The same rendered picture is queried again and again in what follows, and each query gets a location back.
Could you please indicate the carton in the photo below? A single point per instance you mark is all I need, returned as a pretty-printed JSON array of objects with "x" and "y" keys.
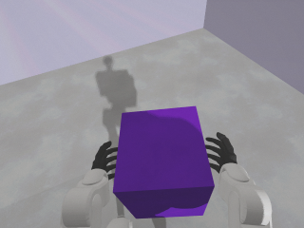
[{"x": 162, "y": 167}]

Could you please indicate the robot left thigh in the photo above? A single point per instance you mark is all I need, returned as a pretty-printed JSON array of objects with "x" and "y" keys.
[{"x": 120, "y": 223}]

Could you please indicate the left robot hand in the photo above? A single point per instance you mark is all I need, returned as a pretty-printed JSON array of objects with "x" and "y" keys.
[{"x": 101, "y": 159}]

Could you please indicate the right robot forearm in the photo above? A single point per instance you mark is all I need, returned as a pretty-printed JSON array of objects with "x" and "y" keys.
[{"x": 248, "y": 204}]

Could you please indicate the left robot forearm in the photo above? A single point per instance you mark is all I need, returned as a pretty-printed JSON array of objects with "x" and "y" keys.
[{"x": 82, "y": 206}]

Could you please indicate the right robot hand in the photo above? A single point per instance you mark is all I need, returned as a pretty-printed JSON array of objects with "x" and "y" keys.
[{"x": 225, "y": 151}]

